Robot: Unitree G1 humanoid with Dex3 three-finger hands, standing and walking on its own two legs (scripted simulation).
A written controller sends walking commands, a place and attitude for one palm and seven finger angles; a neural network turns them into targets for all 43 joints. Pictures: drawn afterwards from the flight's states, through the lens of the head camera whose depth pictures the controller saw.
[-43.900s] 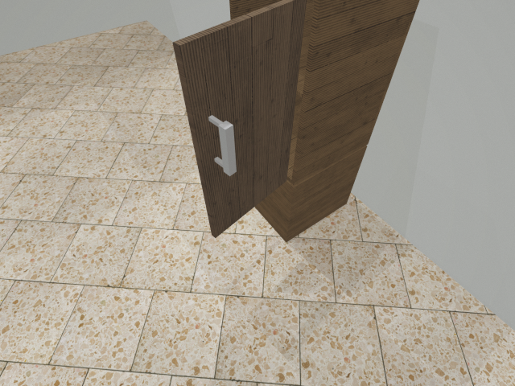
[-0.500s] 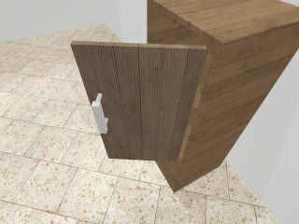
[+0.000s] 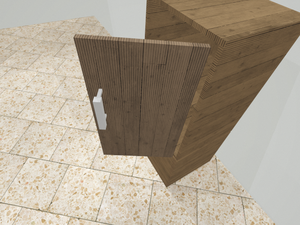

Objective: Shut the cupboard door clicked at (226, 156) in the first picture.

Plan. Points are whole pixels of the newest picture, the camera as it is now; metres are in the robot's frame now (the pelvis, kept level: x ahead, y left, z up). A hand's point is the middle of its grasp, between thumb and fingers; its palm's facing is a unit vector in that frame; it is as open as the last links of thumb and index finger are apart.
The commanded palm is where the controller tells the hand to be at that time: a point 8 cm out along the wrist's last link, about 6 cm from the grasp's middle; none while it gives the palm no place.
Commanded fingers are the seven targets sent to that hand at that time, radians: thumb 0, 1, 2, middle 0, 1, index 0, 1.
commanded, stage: come to a stop and stand still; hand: left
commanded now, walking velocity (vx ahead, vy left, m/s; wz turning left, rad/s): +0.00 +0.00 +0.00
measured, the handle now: (101, 109) +0.45 +0.18 +0.02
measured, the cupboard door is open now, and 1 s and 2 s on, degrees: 59 59 59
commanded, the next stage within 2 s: look again from close up in 0.50 s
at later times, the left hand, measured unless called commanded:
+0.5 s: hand out of the picture -0.03 +0.19 -0.18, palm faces +0.01 -0.99 -0.17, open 7.4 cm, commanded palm none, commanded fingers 0.00 0.90 0.90 -0.20 -0.30 -0.20 -0.30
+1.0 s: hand out of the picture -0.01 +0.17 -0.17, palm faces +0.00 -0.99 -0.15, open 7.4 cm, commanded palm none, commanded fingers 0.00 0.90 0.90 -0.20 -0.30 -0.20 -0.30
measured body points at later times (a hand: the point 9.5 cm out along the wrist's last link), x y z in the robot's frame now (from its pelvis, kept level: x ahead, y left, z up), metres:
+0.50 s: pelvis +0.01 +0.03 +0.00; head +0.01 +0.05 +0.45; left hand -0.02 +0.24 -0.16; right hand +0.02 -0.20 -0.15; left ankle +0.04 +0.06 -0.74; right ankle +0.02 -0.14 -0.73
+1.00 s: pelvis +0.02 +0.02 +0.01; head +0.04 +0.03 +0.46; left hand -0.01 +0.22 -0.16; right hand +0.00 -0.19 -0.15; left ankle +0.04 +0.06 -0.74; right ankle +0.02 -0.14 -0.74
